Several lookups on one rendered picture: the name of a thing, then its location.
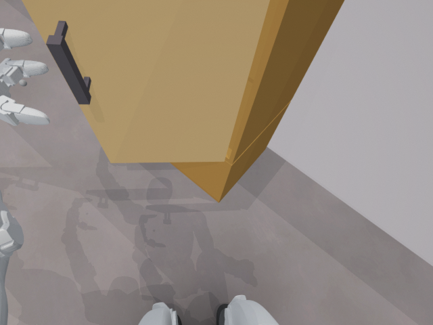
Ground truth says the robot right thigh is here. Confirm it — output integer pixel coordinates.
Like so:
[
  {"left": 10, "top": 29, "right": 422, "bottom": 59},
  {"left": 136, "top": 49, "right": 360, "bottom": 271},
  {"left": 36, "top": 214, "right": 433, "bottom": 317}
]
[{"left": 225, "top": 300, "right": 279, "bottom": 325}]

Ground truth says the robot left upper arm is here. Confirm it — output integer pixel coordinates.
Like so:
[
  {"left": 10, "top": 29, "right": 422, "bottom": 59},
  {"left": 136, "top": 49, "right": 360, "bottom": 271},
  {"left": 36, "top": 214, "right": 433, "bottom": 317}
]
[{"left": 0, "top": 200, "right": 24, "bottom": 325}]

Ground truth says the robot left hand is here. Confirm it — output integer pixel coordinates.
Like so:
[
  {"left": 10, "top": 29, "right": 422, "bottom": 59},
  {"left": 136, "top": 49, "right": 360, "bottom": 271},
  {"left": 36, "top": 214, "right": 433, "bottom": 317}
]
[{"left": 0, "top": 28, "right": 50, "bottom": 126}]

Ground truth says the cupboard door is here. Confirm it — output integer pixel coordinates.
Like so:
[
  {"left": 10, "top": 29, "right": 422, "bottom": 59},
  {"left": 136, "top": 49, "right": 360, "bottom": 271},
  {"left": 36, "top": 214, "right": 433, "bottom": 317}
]
[{"left": 22, "top": 0, "right": 270, "bottom": 163}]

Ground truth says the right robot shin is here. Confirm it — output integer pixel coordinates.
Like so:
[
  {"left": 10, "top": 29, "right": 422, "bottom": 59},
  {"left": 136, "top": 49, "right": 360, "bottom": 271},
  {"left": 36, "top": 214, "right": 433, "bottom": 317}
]
[{"left": 230, "top": 295, "right": 246, "bottom": 305}]

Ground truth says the handle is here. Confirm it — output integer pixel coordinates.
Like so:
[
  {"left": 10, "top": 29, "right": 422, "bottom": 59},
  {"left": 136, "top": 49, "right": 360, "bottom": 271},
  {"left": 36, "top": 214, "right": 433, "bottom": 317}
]
[{"left": 46, "top": 21, "right": 91, "bottom": 104}]

